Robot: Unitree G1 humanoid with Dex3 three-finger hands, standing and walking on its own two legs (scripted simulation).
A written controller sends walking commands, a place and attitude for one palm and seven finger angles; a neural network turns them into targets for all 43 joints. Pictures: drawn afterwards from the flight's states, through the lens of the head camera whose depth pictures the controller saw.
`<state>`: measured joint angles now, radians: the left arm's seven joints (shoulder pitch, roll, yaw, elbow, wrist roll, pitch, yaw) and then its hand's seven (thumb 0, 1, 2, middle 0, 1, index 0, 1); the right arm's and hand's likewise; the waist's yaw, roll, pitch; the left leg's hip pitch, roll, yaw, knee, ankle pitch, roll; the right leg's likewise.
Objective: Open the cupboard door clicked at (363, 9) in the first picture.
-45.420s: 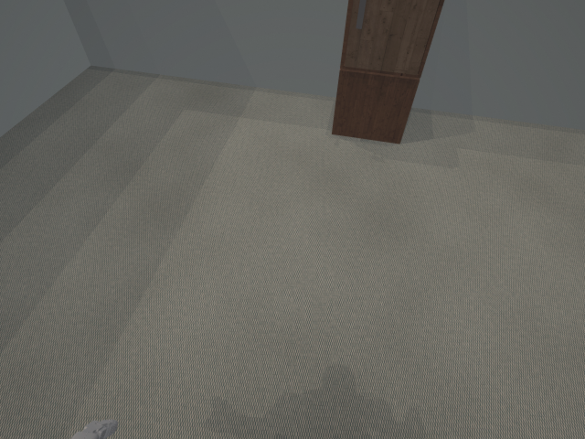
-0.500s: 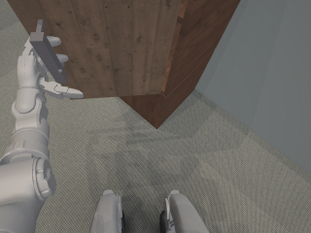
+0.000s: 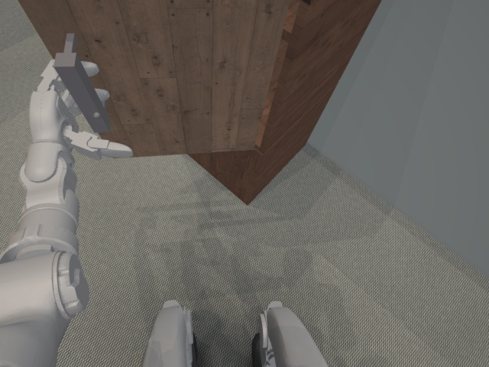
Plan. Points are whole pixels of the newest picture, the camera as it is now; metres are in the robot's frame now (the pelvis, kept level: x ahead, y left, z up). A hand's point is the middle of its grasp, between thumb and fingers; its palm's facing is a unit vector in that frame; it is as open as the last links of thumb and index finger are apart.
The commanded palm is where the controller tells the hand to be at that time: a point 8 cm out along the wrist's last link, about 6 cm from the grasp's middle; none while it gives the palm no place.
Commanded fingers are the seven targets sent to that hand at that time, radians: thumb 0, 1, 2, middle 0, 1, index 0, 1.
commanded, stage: close the thumb around the handle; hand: left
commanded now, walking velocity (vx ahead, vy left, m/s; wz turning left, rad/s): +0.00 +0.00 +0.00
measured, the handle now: (87, 87) +0.55 +0.23 +0.05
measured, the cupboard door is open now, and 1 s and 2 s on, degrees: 49 52 96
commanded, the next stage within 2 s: pull the door open along its arc in 0.62 s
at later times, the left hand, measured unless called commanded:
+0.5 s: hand (97, 114) +0.50 +0.21 +0.05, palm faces +0.07 -1.00 -0.02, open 6.2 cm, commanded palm +0.48 +0.24 +0.05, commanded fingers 0.00 0.90 0.90 -0.40 -1.35 -0.40 -1.35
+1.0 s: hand (101, 125) +0.48 +0.20 +0.05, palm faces +0.08 -1.00 -0.01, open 6.2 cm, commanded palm +0.42 +0.24 +0.05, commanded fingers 0.00 0.90 0.90 -0.40 -1.35 -0.40 -1.35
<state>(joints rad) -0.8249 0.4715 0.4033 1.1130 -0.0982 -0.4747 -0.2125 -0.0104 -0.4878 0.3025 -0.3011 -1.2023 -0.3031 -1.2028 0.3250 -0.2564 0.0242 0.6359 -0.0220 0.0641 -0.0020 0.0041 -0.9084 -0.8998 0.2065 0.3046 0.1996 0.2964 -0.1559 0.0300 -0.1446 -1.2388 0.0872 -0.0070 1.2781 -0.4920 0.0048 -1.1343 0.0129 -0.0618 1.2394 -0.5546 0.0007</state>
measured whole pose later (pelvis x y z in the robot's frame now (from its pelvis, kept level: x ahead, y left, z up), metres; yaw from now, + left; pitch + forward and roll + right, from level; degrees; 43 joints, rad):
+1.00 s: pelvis +0.01 +0.00 +0.01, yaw +0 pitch +25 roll -3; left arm -0.68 0.41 0.38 0.96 -0.14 -0.46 -0.19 0.01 0.68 0.74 -0.34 -1.35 -0.33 -1.35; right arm 0.33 -0.25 0.01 0.62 -0.01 0.08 0.01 0.00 -0.91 -0.90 0.21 0.30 0.20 0.30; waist -0.14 0.03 -0.15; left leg -1.19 0.09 0.01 1.24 -0.49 0.00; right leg -1.10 0.02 -0.04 1.21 -0.55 0.00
